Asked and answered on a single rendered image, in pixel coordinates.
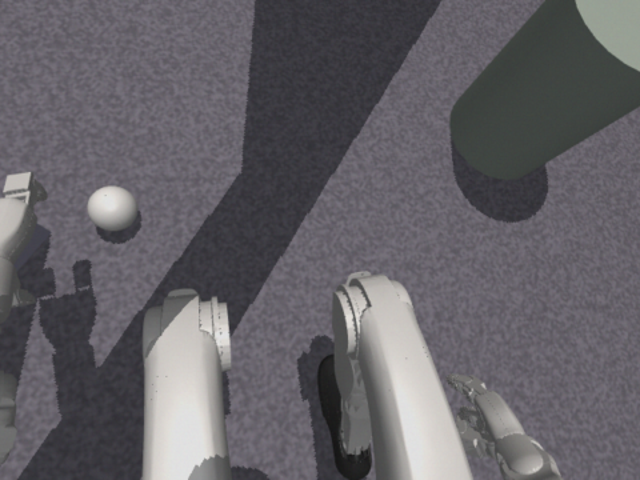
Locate left robot arm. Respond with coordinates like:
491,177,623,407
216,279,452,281
0,257,17,466

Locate right robot hand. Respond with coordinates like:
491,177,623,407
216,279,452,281
446,374,526,460

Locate left robot hand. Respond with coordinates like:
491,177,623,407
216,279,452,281
0,172,48,308

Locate right robot foot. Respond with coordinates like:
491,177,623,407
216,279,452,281
317,354,372,480

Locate right robot arm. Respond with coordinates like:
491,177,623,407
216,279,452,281
494,434,564,480

